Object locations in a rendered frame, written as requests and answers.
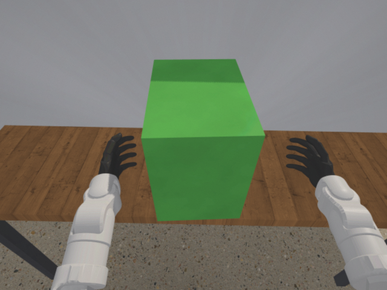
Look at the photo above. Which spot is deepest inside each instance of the table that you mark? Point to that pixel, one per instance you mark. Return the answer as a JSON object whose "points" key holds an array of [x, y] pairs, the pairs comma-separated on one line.
{"points": [[45, 171]]}

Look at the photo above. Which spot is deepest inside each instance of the robot left forearm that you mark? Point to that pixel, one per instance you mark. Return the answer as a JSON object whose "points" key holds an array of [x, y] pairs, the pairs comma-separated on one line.
{"points": [[84, 262]]}

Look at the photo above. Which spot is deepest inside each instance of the carton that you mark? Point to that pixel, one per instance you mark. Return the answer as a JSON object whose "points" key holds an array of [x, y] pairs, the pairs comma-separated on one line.
{"points": [[201, 139]]}

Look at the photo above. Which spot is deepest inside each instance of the robot right hand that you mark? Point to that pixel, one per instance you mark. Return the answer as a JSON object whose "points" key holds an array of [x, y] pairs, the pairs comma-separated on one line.
{"points": [[318, 164]]}

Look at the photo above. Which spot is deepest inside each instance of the robot right forearm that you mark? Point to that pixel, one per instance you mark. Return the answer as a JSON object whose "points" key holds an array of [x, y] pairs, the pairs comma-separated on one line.
{"points": [[360, 242]]}

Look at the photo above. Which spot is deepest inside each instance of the robot left hand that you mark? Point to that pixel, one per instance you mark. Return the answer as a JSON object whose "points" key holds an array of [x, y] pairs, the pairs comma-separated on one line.
{"points": [[110, 162]]}

